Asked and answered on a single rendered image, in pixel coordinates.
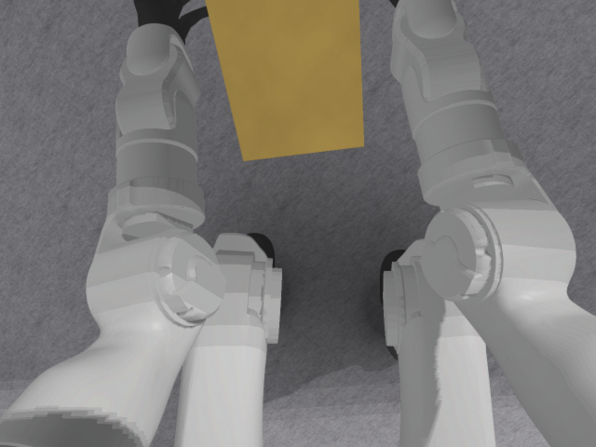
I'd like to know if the robot left hand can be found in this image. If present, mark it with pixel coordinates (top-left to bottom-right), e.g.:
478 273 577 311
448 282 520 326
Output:
134 0 209 44

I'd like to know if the robot left upper arm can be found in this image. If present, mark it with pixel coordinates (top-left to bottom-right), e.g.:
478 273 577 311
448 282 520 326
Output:
0 229 225 447

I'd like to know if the carton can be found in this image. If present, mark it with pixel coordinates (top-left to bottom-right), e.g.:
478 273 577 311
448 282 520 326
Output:
205 0 364 161

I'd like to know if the robot left forearm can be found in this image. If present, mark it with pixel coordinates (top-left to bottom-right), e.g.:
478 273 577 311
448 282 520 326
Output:
92 23 205 262

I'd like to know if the left robot shin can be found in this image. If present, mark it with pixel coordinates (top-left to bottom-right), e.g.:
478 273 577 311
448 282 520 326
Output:
212 233 267 262

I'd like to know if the robot left thigh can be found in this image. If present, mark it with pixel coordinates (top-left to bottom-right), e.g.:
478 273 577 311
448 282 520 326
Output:
174 250 282 447

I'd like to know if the robot right forearm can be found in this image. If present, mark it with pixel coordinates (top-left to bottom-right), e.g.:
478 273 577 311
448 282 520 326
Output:
390 0 557 210

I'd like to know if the robot right upper arm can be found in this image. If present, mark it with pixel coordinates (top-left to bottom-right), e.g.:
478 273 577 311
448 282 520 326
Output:
420 198 596 447

